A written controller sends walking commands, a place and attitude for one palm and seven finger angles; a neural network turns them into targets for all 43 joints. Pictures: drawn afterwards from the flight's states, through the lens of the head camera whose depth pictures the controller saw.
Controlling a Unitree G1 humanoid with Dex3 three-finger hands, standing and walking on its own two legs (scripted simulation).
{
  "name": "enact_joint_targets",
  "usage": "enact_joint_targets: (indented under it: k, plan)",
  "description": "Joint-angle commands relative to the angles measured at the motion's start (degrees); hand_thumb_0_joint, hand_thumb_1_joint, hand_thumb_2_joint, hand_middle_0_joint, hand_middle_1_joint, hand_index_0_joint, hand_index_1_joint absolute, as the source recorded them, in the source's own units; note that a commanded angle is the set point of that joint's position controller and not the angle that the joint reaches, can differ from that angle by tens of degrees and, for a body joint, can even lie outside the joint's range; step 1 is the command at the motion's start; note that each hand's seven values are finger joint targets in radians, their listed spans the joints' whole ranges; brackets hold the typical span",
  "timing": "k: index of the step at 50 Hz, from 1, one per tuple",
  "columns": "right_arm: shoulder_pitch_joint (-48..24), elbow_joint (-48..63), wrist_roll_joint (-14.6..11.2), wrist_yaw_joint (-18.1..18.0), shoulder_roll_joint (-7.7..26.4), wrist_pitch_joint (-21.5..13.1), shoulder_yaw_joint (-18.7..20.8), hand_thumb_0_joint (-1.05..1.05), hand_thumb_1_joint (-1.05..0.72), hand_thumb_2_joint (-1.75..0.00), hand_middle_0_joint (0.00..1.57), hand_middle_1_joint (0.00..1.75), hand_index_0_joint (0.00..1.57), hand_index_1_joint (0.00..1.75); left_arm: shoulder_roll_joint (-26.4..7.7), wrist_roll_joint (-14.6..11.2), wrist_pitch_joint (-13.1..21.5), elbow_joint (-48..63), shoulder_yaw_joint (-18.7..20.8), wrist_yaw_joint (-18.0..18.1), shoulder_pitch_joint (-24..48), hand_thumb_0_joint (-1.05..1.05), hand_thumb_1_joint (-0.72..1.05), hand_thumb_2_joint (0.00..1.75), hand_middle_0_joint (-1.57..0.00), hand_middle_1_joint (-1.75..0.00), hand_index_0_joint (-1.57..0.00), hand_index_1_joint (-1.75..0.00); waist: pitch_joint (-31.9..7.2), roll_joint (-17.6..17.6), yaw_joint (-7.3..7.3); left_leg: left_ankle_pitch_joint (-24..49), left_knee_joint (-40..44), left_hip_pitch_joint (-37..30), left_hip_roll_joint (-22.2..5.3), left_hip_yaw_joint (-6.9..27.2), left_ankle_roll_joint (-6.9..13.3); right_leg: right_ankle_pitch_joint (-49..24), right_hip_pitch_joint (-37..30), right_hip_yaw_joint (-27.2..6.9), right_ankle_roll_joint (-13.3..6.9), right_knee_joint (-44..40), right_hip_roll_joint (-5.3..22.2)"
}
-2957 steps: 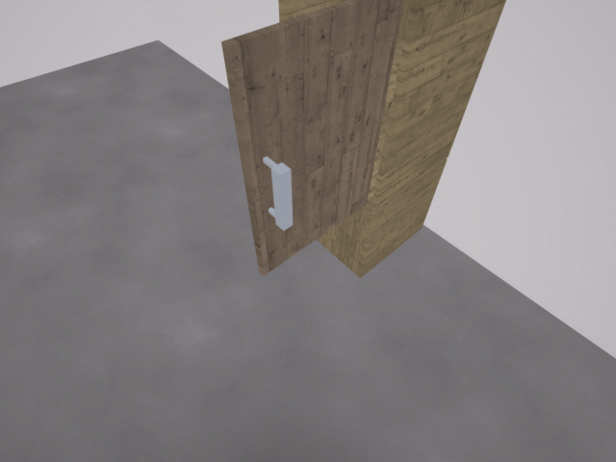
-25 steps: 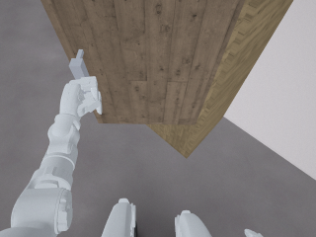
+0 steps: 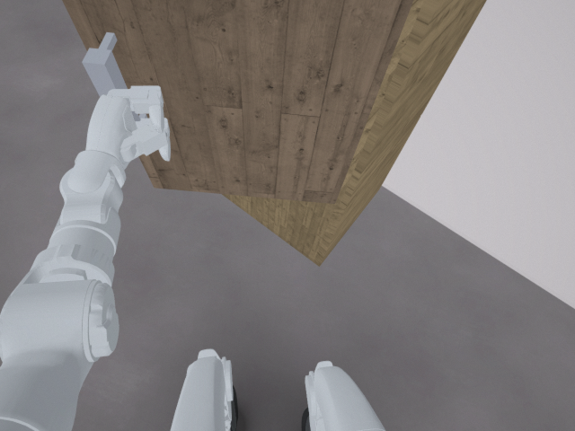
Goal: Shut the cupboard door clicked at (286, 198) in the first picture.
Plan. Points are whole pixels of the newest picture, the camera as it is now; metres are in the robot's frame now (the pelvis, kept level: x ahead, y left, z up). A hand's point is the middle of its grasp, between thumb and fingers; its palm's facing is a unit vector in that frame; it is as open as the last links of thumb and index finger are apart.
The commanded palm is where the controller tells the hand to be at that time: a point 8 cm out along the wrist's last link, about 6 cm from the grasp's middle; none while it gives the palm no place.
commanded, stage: push the door shut along its arc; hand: left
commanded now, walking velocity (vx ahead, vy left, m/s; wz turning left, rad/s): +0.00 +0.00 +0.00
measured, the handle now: (124, 94) +0.58 +0.21 +0.08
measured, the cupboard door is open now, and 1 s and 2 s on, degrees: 34 25 21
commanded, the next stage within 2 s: pull the fist back off the door in 0.90 s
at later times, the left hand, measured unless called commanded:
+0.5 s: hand (187, 99) +0.56 +0.11 +0.08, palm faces -0.29 -0.96 -0.05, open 3.1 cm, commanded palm +0.57 +0.14 +0.08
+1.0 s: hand (201, 86) +0.58 +0.10 +0.09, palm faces -0.37 -0.93 -0.06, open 3.5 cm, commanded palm +0.61 +0.08 +0.08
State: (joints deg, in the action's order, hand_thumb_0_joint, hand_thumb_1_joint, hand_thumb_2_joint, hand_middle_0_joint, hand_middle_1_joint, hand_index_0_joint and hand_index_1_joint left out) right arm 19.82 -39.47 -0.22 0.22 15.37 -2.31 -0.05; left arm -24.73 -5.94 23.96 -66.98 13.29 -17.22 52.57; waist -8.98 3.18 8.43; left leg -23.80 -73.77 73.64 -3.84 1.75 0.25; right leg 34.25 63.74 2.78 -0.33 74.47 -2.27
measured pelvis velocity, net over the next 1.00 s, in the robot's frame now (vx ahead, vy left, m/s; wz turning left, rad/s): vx -0.01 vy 0.01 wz -0.04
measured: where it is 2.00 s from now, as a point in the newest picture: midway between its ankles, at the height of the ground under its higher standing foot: outside the picture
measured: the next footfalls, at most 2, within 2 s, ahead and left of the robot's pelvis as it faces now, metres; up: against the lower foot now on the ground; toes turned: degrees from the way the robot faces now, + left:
none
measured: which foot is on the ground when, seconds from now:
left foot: down 0.00-1.00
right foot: down 0.00-1.00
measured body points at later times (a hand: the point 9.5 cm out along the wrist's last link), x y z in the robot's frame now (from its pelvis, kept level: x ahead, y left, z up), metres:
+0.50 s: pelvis +0.00 +0.00 -0.02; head +0.16 +0.02 +0.40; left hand +0.57 +0.17 +0.09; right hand -0.02 -0.26 -0.13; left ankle +0.09 +0.12 -0.61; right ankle +0.01 -0.12 -0.61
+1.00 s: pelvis -0.01 +0.01 -0.03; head +0.18 +0.04 +0.38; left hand +0.59 +0.15 +0.09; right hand -0.02 -0.26 -0.13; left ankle +0.09 +0.12 -0.61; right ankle +0.01 -0.12 -0.61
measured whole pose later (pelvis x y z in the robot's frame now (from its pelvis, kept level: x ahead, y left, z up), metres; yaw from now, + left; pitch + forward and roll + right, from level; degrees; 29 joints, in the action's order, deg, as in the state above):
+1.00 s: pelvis -0.01 +0.01 -0.03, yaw -2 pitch +31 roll -7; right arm 20.0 -41.4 1.9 -0.1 15.1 -7.2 -2.0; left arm -33.5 -0.4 10.9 -75.0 9.7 -22.7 79.1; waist -7.6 3.4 14.9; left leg -25.1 -81.5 87.5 -4.5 3.8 0.8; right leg 35.2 76.2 4.3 0.1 80.6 -3.4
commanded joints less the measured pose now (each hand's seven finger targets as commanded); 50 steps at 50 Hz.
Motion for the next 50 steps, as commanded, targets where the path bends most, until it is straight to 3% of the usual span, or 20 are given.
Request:
enact_joint_targets:
  k: [1, 8, 10, 17, 19, 20, 22, 24, 28, 33, 35, 36, 38, 41, 45, 50]
  plan:
    - [7.89, 3.3, -0.27, -0.32, 10.51, -1.27, 3.33, 0.0, -0.9, -0.9, 0.2, 0.3, 0.2, 0.3, -8.76, -0.87, 2.73, 11.65, 1.07, -1.18, 33.14, 0.0, 0.9, 0.9, -1.3, -1.5, -1.3, -1.5, -26.68, 5.37, 4.19, 5.23, 7.07, -34.85, 0.71, 4.89, 1.82, -9.6, 5.38, -0.99, -1.85, -12.92, -1.09]
    - [9.29, 3.52, -0.02, -0.1, 10.65, -1.76, 2.57, 0.0, -0.9, -0.9, 0.2, 0.3, 0.2, 0.3, -11.77, 0.75, 0.92, 8.73, 2.11, -1.22, 39.37, 0.0, 0.9, 0.9, -1.3, -1.5, -1.3, -1.5, -27.25, 6.1, 5.9, 5.44, 4.73, -31.7, 0.66, 4.83, 2.33, -9.08, 7.46, -1.11, -1.9, -11.38, -1.53]
    - [9.38, 3.47, -0.07, -0.08, 11.01, -1.74, 2.33, 0.0, -0.9, -0.9, 0.2, 0.3, 0.2, 0.3, -16.01, 1.09, 0.27, 7.73, 5.03, -1.65, 39.97, 0.0, 0.9, 0.9, -1.3, -1.5, -1.3, -1.5, -28.28, 6.75, 5.53, 6.21, 3.62, -30.04, 0.42, 4.35, 2.4, -9.59, 6.65, -1.53, -1.91, -11.13, -1.54]
    - [10.9, 4.35, 0.08, 0.39, 10.82, -1.11, 2.12, 0.0, -0.9, -0.9, 0.2, 0.3, 0.2, 0.3, -18.65, 2.39, -2.3, 7.16, 6.39, -3.83, 38.91, 0.0, 0.9, 0.9, -1.3, -1.5, -1.3, -1.5, -31.58, 7.66, 5.0, 11.02, 1.75, -28.63, 0.3, 3.71, 2.5, -13.41, 4.54, -1.44, -1.83, -9.71, -2.08]
    - [11.22, 4.2, 0.1, 0.34, 11.06, -1.01, 2.36, 0.0, -0.9, -0.9, 0.2, 0.3, 0.2, 0.3, -18.99, 2.28, -2.69, 7.65, 6.88, -4.48, 39.13, 0.0, 0.9, 0.9, -1.3, -1.5, -1.3, -1.5, -32.79, 7.43, 5.28, 12.12, 1.52, -29.77, 0.1, 4.05, 2.43, -14.16, 5.17, -1.17, -1.75, -9.37, -2.17]
    - [11.45, 3.86, 0.11, 0.19, 11.01, -0.82, 2.27, 0.0, -0.9, -0.9, 0.2, 0.3, 0.2, 0.3, -19.34, 2.51, -3.22, 7.03, 6.58, -4.65, 40.43, 0.0, 0.9, 0.9, -1.3, -1.5, -1.3, -1.5, -31.25, 6.67, 6.07, 11.49, 1.38, -28.69, 0.02, 3.97, 2.59, -13.95, 5.42, -1.2, -1.63, -9.67, -2.22]
    - [11.79, 3.63, 0.12, 0.14, 10.96, -0.93, 2.31, 0.0, -0.9, -0.9, 0.2, 0.3, 0.2, 0.3, -18.78, 2.44, -3.92, 7.63, 5.72, -5.05, 42.63, 0.0, 0.9, 0.9, -1.3, -1.5, -1.3, -1.5, -30.66, 7.08, 6.62, 10.45, 1.2, -28.04, 0.06, 3.77, 2.74, -13.39, 5.5, -1.4, -1.56, -10.13, -2.33]
    - [12.25, 3.15, 0.26, 0.08, 11.19, -1.28, 2.61, 0.0, -0.9, -0.9, 0.2, 0.3, 0.2, 0.3, -18.79, 2.24, -3.46, 10.08, 5.62, -5.53, 44.25, 0.0, 0.9, 0.9, -1.3, -1.5, -1.3, -1.5, -33.6, 9.51, 6.39, 12.65, 1.23, -31.84, -0.03, 4.52, 2.45, -14.09, 6.96, -0.99, -1.89, -9.52, -2.31]
    - [12.89, 1.92, 0.38, -0.22, 10.98, -1.92, 2.38, 0.0, -0.9, -0.9, 0.2, 0.3, 0.2, 0.3, -16.12, 2.03, -4.64, 8.23, 2.95, -6.13, 48.47, 0.0, 0.9, 0.9, -1.3, -1.5, -1.3, -1.5, -30.77, 8.31, 8.63, 11.89, 0.72, -31.14, 0.04, 4.81, 2.85, -13.47, 9.28, -0.71, -1.78, -9.92, -2.49]
    - [13.39, 0.98, 0.79, -0.49, 11.1, -2.79, 2.36, 0.0, -0.9, -0.9, 0.2, 0.3, 0.2, 0.3, -15.83, 2.16, -5.17, 8.88, 2.0, -6.92, 51.54, 0.0, 0.9, 0.9, -1.3, -1.5, -1.3, -1.5, -32.97, 11.3, 8.88, 14.55, -0.18, -33.52, 0.17, 5.03, 2.76, -14.43, 10.79, -0.3, -2.21, -9.17, -2.61]
    - [12.96, 0.31, 0.85, -0.6, 11.24, -3.04, 2.26, 0.0, -0.9, -0.9, 0.2, 0.3, 0.2, 0.3, -13.93, 2.26, -6.03, 6.84, 0.5, -7.07, 52.97, 0.0, 0.9, 0.9, -1.3, -1.5, -1.3, -1.5, -30.97, 11.32, 10.04, 12.9, -0.52, -33.23, -0.01, 5.27, 2.69, -13.34, 12.94, 0.13, -2.14, -9.34, -2.62]
    - [13.1, 0.16, 0.88, -0.7, 11.4, -3.32, 2.22, 0.0, -0.9, -0.9, 0.2, 0.3, 0.2, 0.3, -15.01, 2.44, -6.0, 7.69, 0.79, -7.08, 54.7, 0.0, 0.9, 0.9, -1.3, -1.5, -1.3, -1.5, -31.48, 11.85, 10.06, 12.49, -0.79, -32.95, -0.09, 5.29, 2.7, -13.01, 13.24, 0.05, -2.13, -9.01, -2.58]
    - [13.3, -0.01, 1.13, -0.67, 11.22, -3.85, 2.18, 0.0, -0.9, -0.9, 0.2, 0.3, 0.2, 0.3, -13.21, 2.69, -6.3, 7.49, -0.43, -7.05, 56.09, 0.0, 0.9, 0.9, -1.3, -1.5, -1.3, -1.5, -32.06, 13.07, 10.42, 13.43, -0.64, -34.4, 0.04, 5.79, 2.72, -12.85, 14.45, 0.4, -2.37, -8.57, -2.75]
    - [13.1, -0.5, 1.27, -0.84, 11.53, -4.3, 2.16, 0.0, -0.9, -0.9, 0.2, 0.3, 0.2, 0.3, -13.39, 3.04, -6.88, 7.35, -0.79, -7.04, 58.13, 0.0, 0.9, 0.9, -1.3, -1.5, -1.3, -1.5, -32.33, 13.6, 10.85, 13.12, -1.14, -34.67, -0.09, 6.13, 2.52, -12.68, 15.64, 0.8, -2.42, -7.96, -2.7]
    - [13.03, -1.27, 1.62, -0.96, 11.73, -4.92, 2.03, 0.0, -0.9, -0.9, 0.2, 0.3, 0.2, 0.3, -10.13, 3.75, -8.14, 6.01, -3.11, -6.44, 61.65, 0.0, 0.9, 0.9, -1.3, -1.5, -1.3, -1.5, -31.11, 14.96, 12.45, 10.75, -1.19, -35.73, -0.34, 7.33, 2.42, -10.98, 19.92, 1.61, -2.45, -7.2, -2.69]
    - [13.29, -1.87, 2.11, -1.09, 11.72, -5.83, 1.89, 0.0, -0.9, -0.9, 0.2, 0.3, 0.2, 0.3, -9.35, 4.23, -9.55, 6.08, -3.81, -6.48, 64.55, 0.0, 0.9, 0.9, -1.3, -1.5, -1.3, -1.5, -33.72, 16.23, 13.08, 12.3, -2.18, -36.23, -0.06, 7.46, 2.6, -11.83, 20.56, 2.03, -2.57, -6.31, -2.91]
